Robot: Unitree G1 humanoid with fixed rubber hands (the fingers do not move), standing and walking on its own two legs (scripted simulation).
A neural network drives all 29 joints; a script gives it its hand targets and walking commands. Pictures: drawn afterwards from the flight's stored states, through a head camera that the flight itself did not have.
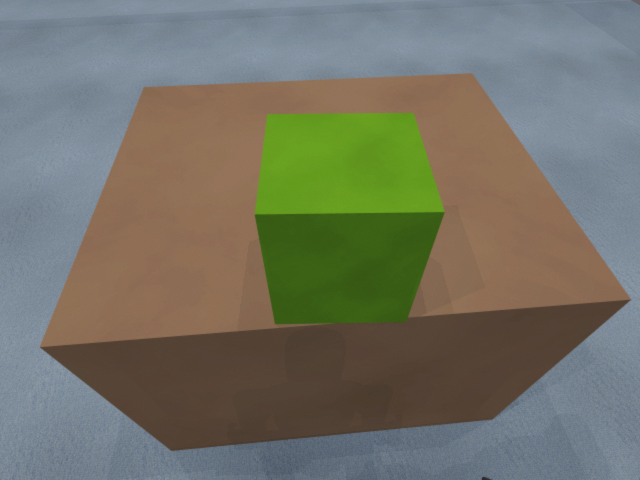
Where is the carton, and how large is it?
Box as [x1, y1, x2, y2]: [255, 113, 444, 323]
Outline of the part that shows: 413,113 267,114 255,208 255,218 275,323 383,322 406,320 444,212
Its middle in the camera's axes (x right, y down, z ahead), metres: +0.03 -0.03 +0.59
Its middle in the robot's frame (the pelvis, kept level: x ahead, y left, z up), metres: +0.46 -0.02 +0.04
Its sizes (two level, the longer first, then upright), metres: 0.210 0.200 0.250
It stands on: a pedestal, 0.68 m high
